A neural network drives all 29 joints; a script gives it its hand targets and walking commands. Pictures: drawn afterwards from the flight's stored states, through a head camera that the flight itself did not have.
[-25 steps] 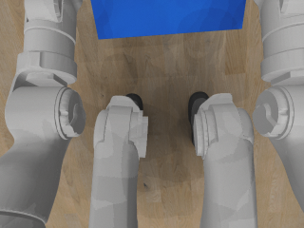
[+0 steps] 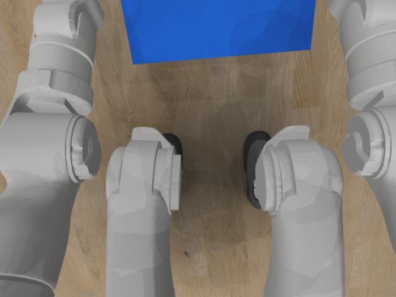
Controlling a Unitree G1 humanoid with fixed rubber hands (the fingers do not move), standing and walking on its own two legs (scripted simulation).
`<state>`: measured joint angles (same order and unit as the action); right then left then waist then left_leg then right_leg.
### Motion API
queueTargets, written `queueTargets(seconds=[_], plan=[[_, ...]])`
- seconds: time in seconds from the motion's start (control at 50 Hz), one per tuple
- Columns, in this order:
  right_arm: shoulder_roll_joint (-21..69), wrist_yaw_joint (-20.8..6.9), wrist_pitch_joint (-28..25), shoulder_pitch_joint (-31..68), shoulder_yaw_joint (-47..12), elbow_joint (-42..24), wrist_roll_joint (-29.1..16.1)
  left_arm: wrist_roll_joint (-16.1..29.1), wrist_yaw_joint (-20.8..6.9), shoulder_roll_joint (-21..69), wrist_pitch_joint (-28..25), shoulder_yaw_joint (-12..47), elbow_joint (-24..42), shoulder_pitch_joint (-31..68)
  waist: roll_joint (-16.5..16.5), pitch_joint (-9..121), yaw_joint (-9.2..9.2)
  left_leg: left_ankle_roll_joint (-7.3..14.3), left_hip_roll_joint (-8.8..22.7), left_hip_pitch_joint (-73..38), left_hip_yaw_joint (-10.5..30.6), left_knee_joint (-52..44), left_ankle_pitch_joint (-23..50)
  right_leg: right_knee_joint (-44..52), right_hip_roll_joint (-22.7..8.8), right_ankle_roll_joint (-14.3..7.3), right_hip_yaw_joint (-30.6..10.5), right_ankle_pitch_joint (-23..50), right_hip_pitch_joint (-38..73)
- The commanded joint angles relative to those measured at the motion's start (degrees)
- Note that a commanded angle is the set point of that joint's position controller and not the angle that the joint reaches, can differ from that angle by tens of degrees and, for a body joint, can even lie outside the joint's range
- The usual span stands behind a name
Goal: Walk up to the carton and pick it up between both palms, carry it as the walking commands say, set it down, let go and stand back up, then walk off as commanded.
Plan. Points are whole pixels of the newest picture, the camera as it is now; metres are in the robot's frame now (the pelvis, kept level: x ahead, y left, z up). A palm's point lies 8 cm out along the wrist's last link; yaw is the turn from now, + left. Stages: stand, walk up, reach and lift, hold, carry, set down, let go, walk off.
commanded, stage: set down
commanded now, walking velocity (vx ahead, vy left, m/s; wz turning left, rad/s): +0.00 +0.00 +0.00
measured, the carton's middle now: out of the picture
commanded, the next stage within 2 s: none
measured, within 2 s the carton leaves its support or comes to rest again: neither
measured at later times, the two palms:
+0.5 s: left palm out of the picture +0.54 +0.19 -0.19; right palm out of the picture +0.54 -0.18 -0.19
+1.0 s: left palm out of the picture +0.54 +0.19 -0.21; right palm out of the picture +0.54 -0.18 -0.21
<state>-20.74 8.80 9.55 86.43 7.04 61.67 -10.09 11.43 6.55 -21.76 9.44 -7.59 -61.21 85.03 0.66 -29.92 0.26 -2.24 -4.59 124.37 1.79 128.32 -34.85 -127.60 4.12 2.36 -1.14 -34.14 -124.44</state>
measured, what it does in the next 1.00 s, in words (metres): stands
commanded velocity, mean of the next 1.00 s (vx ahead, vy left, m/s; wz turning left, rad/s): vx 0.00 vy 0.00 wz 0.00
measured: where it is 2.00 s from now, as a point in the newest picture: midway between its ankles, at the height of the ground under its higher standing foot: (213, 182)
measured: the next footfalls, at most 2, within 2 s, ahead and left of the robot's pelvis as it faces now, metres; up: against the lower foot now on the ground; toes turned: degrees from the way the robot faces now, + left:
none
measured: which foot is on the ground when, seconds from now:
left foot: down 0.00-1.00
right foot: down 0.00-1.00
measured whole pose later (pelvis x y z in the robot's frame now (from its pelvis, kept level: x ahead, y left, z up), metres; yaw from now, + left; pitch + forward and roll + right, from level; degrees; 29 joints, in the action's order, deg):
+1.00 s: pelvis +0.00 +0.00 -0.02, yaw +0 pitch +31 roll -1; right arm -22.2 5.4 6.9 87.0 4.0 69.4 -11.9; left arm 12.9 3.6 -22.7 7.2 -4.7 -69.3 87.5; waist 0.7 -29.8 0.0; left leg 0.0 -1.9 127.1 0.0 131.0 -34.7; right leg -130.5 1.6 1.1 -0.3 -34.5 -126.9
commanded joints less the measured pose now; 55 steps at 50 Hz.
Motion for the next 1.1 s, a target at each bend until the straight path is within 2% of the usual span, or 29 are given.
queueTargets(seconds=[0.0,0.06,0.1,0.12,0.14,0.16,0.18,0.2,0.26,0.28,0.36,0.42,0.5,0.54,0.58,0.6,0.62,0.64,0.68,0.7,0.74,0.82,0.84,0.96,0.98,1.0,1.04,1.06,1.08], plan=[[47.8,-15.4,-2.8,32.9,-15.1,-13.2,-4.5,4.0,-14.5,46.6,-3.0,14.1,14.8,35.7,-1.2,86.4,0.40,1.5,-0.6,-28.7,-5.1,-8.7,24.4,7.0,1.6,-2.4,3.8,26.6,35.1],[45.4,-15.7,-3.6,33.5,-13.1,-13.3,-4.0,3.3,-14.8,48.8,-2.5,14.5,12.4,34.4,3.0,82.1,0.16,1.0,-0.6,-28.2,-4.8,-9.4,23.2,7.3,1.2,-3.1,3.6,24.3,32.0],[45.3,-15.9,-3.6,33.8,-14.2,-13.1,-3.5,4.3,-14.8,48.6,-3.0,14.1,12.3,34.4,-0.9,83.8,-0.36,1.3,-0.7,-28.5,-4.5,-9.0,23.9,6.3,1.0,-2.9,4.3,24.6,33.4],[44.1,-15.6,-4.2,36.0,-14.2,-16.4,-3.7,5.8,-14.5,49.0,-3.2,15.0,14.1,36.6,-0.4,84.2,-2.25,1.5,-0.9,-29.4,-3.5,-8.8,25.2,6.1,1.0,-3.2,4.2,25.9,32.3],[45.0,-15.8,-3.6,36.1,-14.7,-15.6,-3.9,5.4,-14.6,47.5,-3.2,14.7,15.1,38.0,-1.2,85.0,-1.96,1.6,-0.8,-29.3,-4.3,-8.1,24.8,6.8,0.7,-2.9,3.8,25.6,34.0],[43.6,-15.8,-3.7,35.1,-13.1,-13.2,-3.5,5.3,-14.9,47.7,-2.9,15.0,12.9,38.2,1.6,80.7,-2.94,1.3,-0.5,-27.6,-4.6,-8.9,22.1,7.2,0.6,-3.2,3.7,23.2,30.8],[44.1,-16.2,-4.0,37.1,-12.7,-14.8,-3.9,4.4,-14.4,47.2,-3.0,14.6,13.0,38.5,1.5,78.4,-1.02,1.6,-0.7,-29.4,-3.2,-10.0,23.3,6.4,0.7,-2.9,4.3,23.3,27.5],[43.1,-16.1,-4.3,36.4,-13.1,-15.1,-3.3,5.2,-14.4,47.3,-3.3,14.3,13.2,38.4,0.7,81.5,-2.01,1.7,-0.8,-30.1,-3.6,-8.6,22.9,6.7,0.7,-3.3,3.9,22.5,29.4],[44.5,-16.7,-3.9,34.6,-12.9,-12.8,-3.6,4.2,-14.1,46.5,-3.7,13.6,12.8,37.5,0.7,79.1,-1.09,1.9,-0.4,-29.3,-3.4,-9.5,22.6,6.3,0.5,-2.9,4.1,22.4,28.2],[43.3,-16.7,-4.0,35.8,-12.7,-13.6,-2.8,4.4,-14.4,47.2,-3.3,13.2,11.3,37.1,-0.2,77.8,-2.40,1.7,-0.9,-27.8,-3.6,-9.2,21.8,6.9,0.2,-3.0,3.9,21.8,28.7],[42.6,-17.4,-3.7,32.7,-11.0,-10.6,-1.6,3.1,-15.2,46.2,-2.8,12.0,8.0,34.7,0.0,71.8,-2.52,1.9,-0.7,-25.7,-3.2,-9.7,20.7,7.2,0.2,-2.8,4.0,20.3,25.0],[41.6,-17.2,-4.5,36.7,-13.7,-14.7,-3.5,3.4,-15.2,46.4,-3.1,11.2,8.1,33.6,-0.2,75.4,-0.71,2.2,-0.8,-26.1,-4.0,-8.2,22.1,6.3,0.0,-2.9,3.2,22.0,28.3],[44.5,-17.9,-4.5,35.1,-14.2,-13.1,-4.9,2.2,-14.7,44.7,-4.0,11.6,8.9,34.4,-1.3,71.9,1.79,2.8,-0.4,-26.4,-3.5,-8.7,23.6,5.7,1.1,-2.5,3.4,22.9,25.7],[44.7,-17.4,-4.4,33.3,-13.8,-11.0,-5.2,2.7,-14.7,44.4,-4.4,12.2,11.0,34.4,0.3,73.9,1.63,2.4,-0.6,-26.3,-3.8,-8.2,24.5,5.5,1.0,-2.7,2.6,24.7,27.8],[43.5,-17.2,-4.9,32.9,-12.7,-10.9,-4.5,3.6,-15.2,45.1,-4.4,13.0,10.3,35.5,0.5,71.9,-0.46,2.4,-0.4,-24.7,-3.5,-7.9,22.3,5.7,0.8,-2.9,2.7,23.3,27.2],[43.9,-17.0,-5.1,35.5,-14.4,-13.4,-5.2,3.4,-15.2,44.6,-4.6,12.0,10.4,35.0,-0.3,73.3,1.48,2.7,-0.5,-25.1,-4.0,-7.4,22.7,6.0,0.6,-3.1,1.8,23.4,29.3],[43.4,-17.0,-5.0,35.1,-14.1,-12.4,-4.8,3.7,-15.1,44.6,-4.7,13.7,12.7,37.7,0.3,71.9,1.06,2.5,-0.4,-23.0,-3.3,-7.3,23.9,5.3,0.5,-3.2,1.3,25.6,28.5],[43.1,-16.9,-5.3,34.4,-13.6,-12.3,-4.5,4.8,-15.1,45.2,-4.7,14.0,11.3,36.0,0.1,72.8,-1.29,2.5,-0.5,-25.9,-3.1,-7.5,24.0,4.9,0.5,-3.1,2.5,24.8,27.9],[42.6,-17.0,-5.3,33.1,-13.9,-10.5,-4.6,4.2,-15.0,43.5,-4.9,13.3,9.8,34.7,-1.1,71.5,-0.44,2.6,-0.1,-26.4,-3.0,-7.2,23.3,4.5,0.3,-2.9,2.9,23.7,27.0],[41.5,-16.8,-5.8,34.3,-13.2,-11.3,-4.5,4.7,-15.2,44.5,-5.0,13.8,10.4,35.5,1.3,71.7,-1.29,2.3,-0.1,-24.5,-3.1,-6.6,24.3,4.9,0.5,-3.2,2.1,25.3,27.8],[43.2,-17.2,-5.7,32.4,-13.2,-9.4,-4.0,4.1,-15.3,44.8,-4.8,13.4,8.1,33.4,-1.4,69.4,-1.30,2.7,-0.4,-24.7,-2.6,-6.8,24.2,4.8,0.7,-2.8,2.8,24.5,25.7],[41.8,-17.4,-5.9,33.8,-12.3,-10.0,-4.7,4.2,-15.1,43.7,-5.2,13.2,9.1,35.4,0.5,68.1,-0.39,2.8,-0.2,-26.0,-2.3,-6.8,24.1,4.5,0.6,-3.3,2.1,23.6,24.4],[41.9,-17.3,-5.8,33.6,-13.8,-9.0,-4.8,2.6,-15.2,42.8,-5.0,11.1,5.8,33.4,-0.8,66.9,1.97,2.9,0.0,-22.3,-3.4,-5.9,22.6,4.8,0.4,-3.0,1.4,23.4,25.5],[40.6,-17.6,-6.1,32.8,-12.2,-8.5,-4.7,4.2,-15.5,43.7,-5.0,12.5,6.4,33.3,-0.4,66.4,-1.17,3.3,0.0,-24.3,-1.9,-6.8,21.7,4.2,0.4,-3.1,2.4,22.0,25.1],[41.5,-17.7,-5.6,31.2,-11.6,-5.8,-4.3,2.8,-15.7,42.9,-4.8,11.4,3.6,32.5,-0.1,63.5,0.06,3.0,0.3,-22.2,-2.6,-6.2,20.6,4.9,0.3,-3.4,1.7,20.9,23.8],[40.2,-17.8,-5.8,32.5,-11.3,-7.2,-3.5,2.6,-15.6,43.3,-4.7,11.4,4.2,32.8,0.7,60.6,-0.45,3.0,0.0,-21.3,-1.7,-7.0,20.8,4.2,0.3,-3.2,1.9,21.0,20.7],[42.1,-18.2,-5.9,33.1,-12.7,-8.8,-4.5,1.5,-15.9,42.7,-4.9,9.5,4.4,31.9,-1.5,61.6,2.87,3.4,0.3,-20.3,-2.6,-6.0,21.3,4.6,0.5,-3.2,0.7,21.8,24.4],[40.5,-17.9,-6.2,34.0,-13.0,-9.9,-4.0,2.4,-15.7,42.6,-5.2,10.1,3.9,31.9,-3.1,61.4,0.00,3.7,0.4,-20.0,-2.0,-5.9,21.2,3.9,0.1,-2.8,1.9,22.2,23.1],[40.6,-17.9,-6.0,32.8,-12.5,-7.5,-4.6,1.8,-15.8,42.5,-5.0,10.3,3.2,31.1,-0.3,62.2,0.99,3.4,0.3,-20.7,-2.7,-5.6,21.0,4.5,0.4,-3.1,1.1,21.7,23.7]])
